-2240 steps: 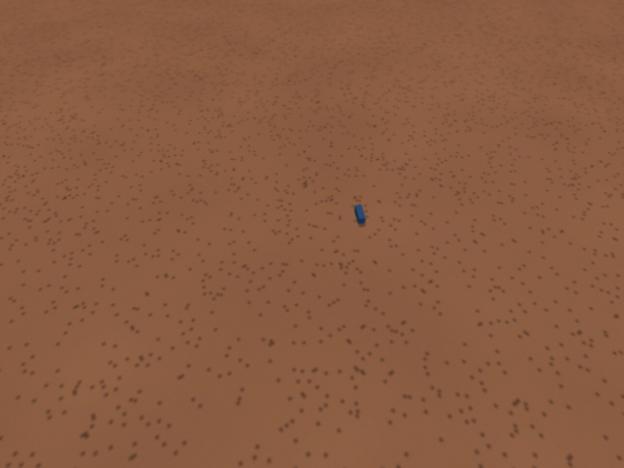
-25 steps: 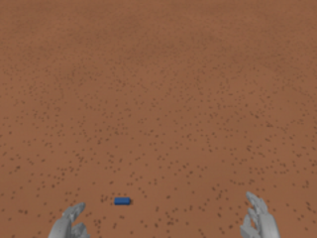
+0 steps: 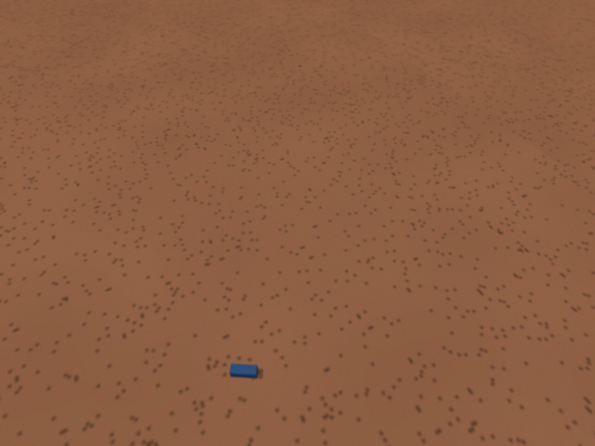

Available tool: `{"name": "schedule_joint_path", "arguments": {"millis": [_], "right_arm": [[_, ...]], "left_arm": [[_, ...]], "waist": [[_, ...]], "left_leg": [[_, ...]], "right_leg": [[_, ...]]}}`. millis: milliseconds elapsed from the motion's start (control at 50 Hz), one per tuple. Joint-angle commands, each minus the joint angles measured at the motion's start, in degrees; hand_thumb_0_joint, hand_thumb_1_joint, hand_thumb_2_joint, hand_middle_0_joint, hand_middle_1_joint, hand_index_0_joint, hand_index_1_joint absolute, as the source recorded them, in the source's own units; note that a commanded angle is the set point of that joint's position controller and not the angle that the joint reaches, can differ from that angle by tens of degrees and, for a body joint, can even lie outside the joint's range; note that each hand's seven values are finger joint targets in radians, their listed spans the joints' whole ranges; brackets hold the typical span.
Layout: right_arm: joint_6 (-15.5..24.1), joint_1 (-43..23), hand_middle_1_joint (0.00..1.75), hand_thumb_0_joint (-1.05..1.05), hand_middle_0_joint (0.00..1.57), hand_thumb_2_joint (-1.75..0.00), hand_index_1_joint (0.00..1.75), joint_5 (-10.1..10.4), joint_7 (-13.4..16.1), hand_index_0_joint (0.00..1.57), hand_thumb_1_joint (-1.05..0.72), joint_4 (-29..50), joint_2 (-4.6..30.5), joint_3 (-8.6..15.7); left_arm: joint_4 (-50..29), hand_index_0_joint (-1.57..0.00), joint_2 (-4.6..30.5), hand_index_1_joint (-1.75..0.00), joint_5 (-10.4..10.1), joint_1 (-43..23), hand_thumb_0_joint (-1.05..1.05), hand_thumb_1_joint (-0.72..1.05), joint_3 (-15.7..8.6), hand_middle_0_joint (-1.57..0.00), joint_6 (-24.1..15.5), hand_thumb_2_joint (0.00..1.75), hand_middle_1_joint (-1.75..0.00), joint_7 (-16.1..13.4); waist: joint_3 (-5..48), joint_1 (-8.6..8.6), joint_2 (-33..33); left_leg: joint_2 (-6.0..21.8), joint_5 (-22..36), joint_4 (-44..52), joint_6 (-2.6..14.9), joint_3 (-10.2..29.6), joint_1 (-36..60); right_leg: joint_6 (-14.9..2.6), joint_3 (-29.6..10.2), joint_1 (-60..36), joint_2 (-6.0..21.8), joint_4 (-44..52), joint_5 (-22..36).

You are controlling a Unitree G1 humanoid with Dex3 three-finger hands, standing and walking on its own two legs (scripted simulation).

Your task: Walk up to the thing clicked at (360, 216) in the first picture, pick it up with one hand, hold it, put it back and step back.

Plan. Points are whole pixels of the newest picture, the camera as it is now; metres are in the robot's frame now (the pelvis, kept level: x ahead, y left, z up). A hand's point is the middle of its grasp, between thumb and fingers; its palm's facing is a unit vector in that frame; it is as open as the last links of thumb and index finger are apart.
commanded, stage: stand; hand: left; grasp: from above
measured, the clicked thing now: (244, 370) +0.47 +0.20 -0.74
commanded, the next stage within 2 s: none
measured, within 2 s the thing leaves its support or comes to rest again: neither
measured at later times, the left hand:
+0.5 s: hand out of the picture +0.02 +0.24 -0.14, palm faces +0.03 -0.94 -0.35, open 7.4 cm
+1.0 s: hand out of the picture +0.07 +0.22 -0.14, palm faces +0.02 -0.94 -0.33, open 7.4 cm
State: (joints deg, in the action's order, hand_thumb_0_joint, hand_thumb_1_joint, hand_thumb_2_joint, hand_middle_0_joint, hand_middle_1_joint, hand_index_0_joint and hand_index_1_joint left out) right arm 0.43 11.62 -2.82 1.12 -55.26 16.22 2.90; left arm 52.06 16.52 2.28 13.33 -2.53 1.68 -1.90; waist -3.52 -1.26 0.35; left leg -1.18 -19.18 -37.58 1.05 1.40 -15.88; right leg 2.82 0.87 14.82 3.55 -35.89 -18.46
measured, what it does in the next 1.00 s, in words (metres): stands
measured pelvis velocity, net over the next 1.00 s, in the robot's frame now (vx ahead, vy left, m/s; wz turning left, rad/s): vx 0.00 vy -0.02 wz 0.01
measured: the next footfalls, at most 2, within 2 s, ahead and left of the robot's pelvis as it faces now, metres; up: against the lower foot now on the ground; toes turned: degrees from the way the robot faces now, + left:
none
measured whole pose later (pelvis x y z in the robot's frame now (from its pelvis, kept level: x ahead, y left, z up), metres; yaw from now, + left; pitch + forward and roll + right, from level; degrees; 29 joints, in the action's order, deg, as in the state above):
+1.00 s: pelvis +0.00 -0.02 +0.02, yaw +0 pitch -4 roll +0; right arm 0.0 8.1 -1.3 1.0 -64.7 18.0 1.1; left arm 65.0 17.2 1.1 6.9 -1.7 0.1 -0.7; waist -4.7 -0.3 -1.0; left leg 0.4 -11.0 -21.2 -1.0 2.5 -6.3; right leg 1.2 2.3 5.7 2.1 -20.9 -11.3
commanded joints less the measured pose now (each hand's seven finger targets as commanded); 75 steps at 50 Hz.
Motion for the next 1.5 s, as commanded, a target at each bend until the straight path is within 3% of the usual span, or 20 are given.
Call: {"name": "schedule_joint_path", "arguments": {"millis": [0, 40, 80, 120, 160, 180, 280, 380, 440, 540, 680, 740, 780, 840, 980, 1060, 1160, 1240, 1280, 1480], "right_arm": [[1.7, -3.0, 0.3, 0.0, 0.2, -0.9, 0.3, 0.8, 0.9, 0.2, -0.9, 2.3, 10.7, 2.0], [1.5, -3.0, 0.3, 0.0, 0.2, -0.9, 0.3, 0.9, 1.0, 0.2, -0.9, 1.2, 10.7, 1.9], [1.2, -3.1, 0.3, 0.0, 0.2, -0.9, 0.3, 1.1, 1.1, 0.2, -0.9, 0.1, 11.1, 1.8], [1.1, -4.4, 0.3, 0.0, 0.2, -0.9, 0.3, 1.2, 1.0, 0.2, -0.9, -0.7, 10.9, 1.7], [0.8, -4.3, 0.3, 0.0, 0.2, -0.9, 0.3, 1.1, 0.9, 0.2, -0.9, -1.5, 11.2, 1.7], [0.7, -4.6, 0.3, 0.0, 0.2, -0.9, 0.3, 1.1, 0.9, 0.2, -0.9, -1.8, 11.4, 1.8], [0.8, -4.6, 0.3, 0.0, 0.2, -0.9, 0.3, 1.3, 0.6, 0.2, -0.9, -3.0, 10.9, 1.7], [0.6, -5.4, 0.3, 0.0, 0.2, -0.9, 0.3, 1.3, 0.2, 0.2, -0.9, -3.8, 11.4, 1.7], [0.3, -5.1, 0.3, 0.0, 0.2, -0.9, 0.3, 1.4, 0.0, 0.2, -0.9, -4.1, 11.3, 1.5], [0.4, -5.1, 0.3, 0.0, 0.2, -0.9, 0.3, 1.6, -0.1, 0.2, -0.9, -4.7, 11.5, 1.2], [0.3, -4.3, 0.3, 0.0, 0.2, -0.9, 0.3, 1.6, -0.1, 0.2, -0.9, -5.6, 11.9, 0.7], [0.6, -5.0, 0.3, 0.0, 0.2, -0.9, 0.3, 1.6, 0.0, 0.2, -0.9, -5.4, 12.2, 0.5], [0.5, -5.2, 0.3, 0.0, 0.2, -0.9, 0.3, 1.7, 0.0, 0.2, -0.9, -5.6, 12.2, 0.4], [0.8, -4.8, 0.3, 0.0, 0.2, -0.9, 0.3, 1.7, 0.1, 0.2, -0.9, -5.9, 12.6, 0.3], [1.1, -5.7, 0.3, 0.0, 0.2, -0.9, 0.3, 1.8, 0.5, 0.2, -0.9, -6.1, 13.0, 0.0], [1.0, -6.1, 0.3, 0.0, 0.2, -0.9, 0.3, 1.8, 0.5, 0.2, -0.9, -6.3, 13.2, -0.1], [0.9, -6.6, 0.3, 0.0, 0.2, -0.9, 0.3, 1.9, 0.4, 0.2, -0.9, -6.6, 13.3, -0.1], [0.9, -7.5, 0.3, 0.0, 0.2, -0.9, 0.3, 1.9, 0.2, 0.2, -0.9, -6.4, 13.4, 0.0], [1.0, -7.6, 0.3, 0.0, 0.2, -0.9, 0.3, 1.8, 0.0, 0.2, -0.9, -6.2, 13.5, 0.1], [1.0, -7.6, 0.3, 0.0, 0.2, -0.9, 0.3, 2.0, 0.0, 0.2, -0.9, -6.6, 13.9, -0.1]], "left_arm": [[-1.0, -0.2, 9.0, -0.3, -0.6, -1.8, 0.0, 0.9, -2.1, -0.2, -2.2, 0.9, -0.3, -0.8], [0.5, -0.2, 9.7, -0.3, -0.5, -2.8, 0.0, 0.9, -2.2, -0.2, -2.2, 0.9, -0.3, -0.9], [1.9, -0.2, 9.8, -0.3, -0.5, -3.6, 0.0, 0.9, -2.0, -0.2, -1.9, 0.9, -0.3, -0.8], [3.5, -0.2, 9.6, -0.3, -0.3, -3.1, 0.0, 0.9, -1.8, -0.2, -2.0, 0.9, -0.3, -0.7], [4.8, -0.2, 9.6, -0.3, -0.3, -3.3, 0.0, 0.9, -1.6, -0.2, -1.9, 0.9, -0.3, -0.6], [5.3, -0.2, 9.8, -0.3, -0.3, -3.1, 0.0, 0.9, -1.7, -0.2, -1.9, 0.9, -0.3, -0.5], [7.2, -0.2, 10.3, -0.3, -0.3, -3.5, 0.0, 0.9, -1.5, -0.2, -2.4, 0.9, -0.3, -0.3], [8.1, -0.2, 10.6, -0.3, -0.4, -4.1, 0.0, 0.9, -1.4, -0.2, -2.6, 0.9, -0.3, -0.2], [8.7, -0.2, 11.1, -0.3, -0.3, -4.0, 0.0, 0.9, -1.3, -0.2, -2.6, 0.9, -0.3, -0.1], [8.9, -0.2, 11.6, -0.3, -0.6, -4.7, 0.0, 0.9, -1.3, -0.2, -3.0, 0.9, -0.3, -0.1], [9.3, -0.2, 12.7, -0.3, -0.9, -5.8, 0.0, 0.9, -1.5, -0.2, -2.7, 0.9, -0.3, 0.1], [9.3, -0.2, 12.4, -0.3, -1.0, -6.1, 0.0, 0.9, -1.4, -0.2, -2.8, 0.9, -0.3, 0.2], [9.8, -0.2, 12.1, -0.3, -0.9, -5.9, 0.0, 0.9, -1.4, -0.2, -2.8, 0.9, -0.3, 0.3], [9.6, -0.2, 12.5, -0.3, -1.2, -6.6, 0.0, 0.9, -1.5, -0.2, -2.9, 0.9, -0.3, 0.4], [9.8, -0.2, 12.1, -0.3, -1.3, -7.6, 0.0, 0.9, -1.5, -0.2, -2.9, 0.9, -0.3, 0.3], [9.7, -0.2, 12.2, -0.3, -1.4, -8.5, 0.0, 0.9, -1.5, -0.2, -2.8, 0.9, -0.3, 0.3], [10.1, -0.2, 12.3, -0.3, -1.2, -9.1, 0.0, 0.9, -1.3, -0.2, -2.6, 0.9, -0.3, 0.6], [9.9, -0.2, 12.9, -0.3, -1.2, -9.4, 0.0, 0.9, -1.4, -0.2, -2.8, 0.9, -0.3, 0.7], [9.5, -0.2, 13.2, -0.3, -1.2, -9.9, 0.0, 0.9, -1.4, -0.2, -3.0, 0.9, -0.3, 0.7], [9.5, -0.2, 13.4, -0.3, -1.3, -9.8, 0.0, 0.9, -1.1, -0.2, -3.2, 0.9, -0.3, 0.9]], "waist": [[4.6, 0.0, -2.8], [3.6, 0.37, -2.3], [2.1, 0.51, -3.3], [1.6, 0.07, -2.8], [-0.7, 0.2, -3.1], [-0.2, 0.15, -3.0], [0.2, 0.36, -1.3], [-0.5, 0.49, -1.0], [-1.6, 0.71, -0.4], [0.3, 0.8, 0.0], [-0.6, 1.04, -1.2], [1.4, 0.87, -0.9], [0.3, 0.73, -1.0], [2.8, 0.73, -1.1], [4.9, 0.73, -0.6], [4.5, 0.72, -0.2], [1.5, 0.88, -0.6], [1.8, 0.78, -0.2], [3.3, 0.87, -0.7], [4.5, 1.09, -1.0]], "left_leg": [[5.7, 15.5, 11.9, 1.83, 7.3, 3.5], [5.6, 15.5, 13.4, 1.34, 7.0, 3.8], [6.1, 10.1, 16.9, 1.27, 7.9, 2.9], [6.1, 9.7, 17.3, 0.97, 7.7, 4.2], [6.1, 2.5, 20.1, 0.78, 8.4, 1.6], [6.0, 1.6, 20.6, 0.75, 8.5, 2.2], [6.0, 4.2, 20.8, 0.56, 7.6, 4.7], [5.8, 3.8, 21.0, 0.51, 7.3, 4.7], [5.7, 0.9, 21.4, 0.45, 7.2, 4.3], [5.7, 6.3, 19.9, 0.58, 6.4, 6.1], [6.0, 3.9, 20.9, 0.4, 6.5, 4.6], [6.3, 9.2, 20.3, 0.39, 6.1, 6.3], [6.4, 8.0, 20.5, 0.43, 6.4, 5.4], [6.8, 14.9, 19.9, 0.34, 5.9, 7.5], [7.5, 22.3, 19.2, 0.28, 5.2, 10.2], [7.6, 22.6, 19.7, -0.08, 5.0, 10.0], [7.3, 15.2, 21.4, -0.58, 5.3, 8.5], [7.4, 14.6, 21.4, -0.45, 5.3, 8.5], [7.6, 16.1, 21.1, -0.22, 5.2, 8.8], [8.0, 18.0, 21.4, -0.38, 5.2, 9.7]], "right_leg": [[-3.54, -2.5, -4.7, 1.9, 8.6, 11.3], [-3.59, -2.6, -5.8, 2.2, 10.2, 10.9], [-3.21, -2.0, -6.3, 1.7, 11.3, 7.7], [-3.31, -2.2, -6.8, 2.2, 12.9, 7.5], [-3.02, -1.9, -7.2, 1.8, 13.8, 5.0], [-3.03, -2.0, -7.4, 1.8, 14.3, 4.9], [-2.91, -2.7, -7.4, 2.6, 16.4, 5.5], [-2.79, -3.0, -7.1, 2.8, 18.2, 3.9], [-2.68, -3.2, -5.6, 2.6, 19.0, 0.2], [-2.95, -4.0, -6.7, 3.5, 20.0, 2.1], [-3.12, -4.1, -6.9, 3.2, 19.8, 1.5], [-3.25, -4.0, -8.0, 3.5, 19.4, 5.3], [-3.17, -3.6, -8.2, 3.3, 19.3, 4.2], [-3.25, -3.8, -9.9, 3.7, 18.9, 11.1], [-3.13, -2.9, -11.7, 3.9, 18.0, 18.5], [-3.03, -2.6, -11.9, 3.7, 18.4, 18.5], [-3.02, -3.0, -9.4, 3.4, 20.2, 10.8], [-3.09, -3.1, -9.6, 3.4, 20.6, 9.5], [-3.32, -3.3, -10.8, 3.8, 20.4, 12.1], [-3.5, -3.2, -10.9, 3.8, 19.8, 13.5]]}}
